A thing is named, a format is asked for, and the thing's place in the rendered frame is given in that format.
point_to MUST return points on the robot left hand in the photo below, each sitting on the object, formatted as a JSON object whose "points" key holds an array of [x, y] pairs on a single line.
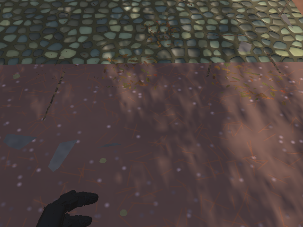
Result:
{"points": [[54, 214]]}

